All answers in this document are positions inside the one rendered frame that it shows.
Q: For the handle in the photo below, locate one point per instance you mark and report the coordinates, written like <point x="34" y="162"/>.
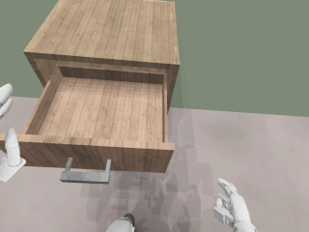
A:
<point x="68" y="176"/>

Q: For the left robot hand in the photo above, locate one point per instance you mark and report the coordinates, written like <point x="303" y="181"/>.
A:
<point x="9" y="166"/>

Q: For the right robot hand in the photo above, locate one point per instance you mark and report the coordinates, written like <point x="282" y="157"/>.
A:
<point x="231" y="210"/>

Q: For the robot left shin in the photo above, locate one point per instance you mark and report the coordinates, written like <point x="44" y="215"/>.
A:
<point x="124" y="218"/>

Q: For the drawer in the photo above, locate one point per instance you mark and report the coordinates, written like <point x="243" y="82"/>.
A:
<point x="95" y="114"/>

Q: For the left robot thigh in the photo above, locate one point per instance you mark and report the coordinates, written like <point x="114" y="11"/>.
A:
<point x="121" y="225"/>

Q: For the cabinet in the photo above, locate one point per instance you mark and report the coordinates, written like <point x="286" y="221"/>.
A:
<point x="132" y="35"/>

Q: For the right robot forearm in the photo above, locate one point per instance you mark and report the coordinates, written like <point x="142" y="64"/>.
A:
<point x="244" y="226"/>

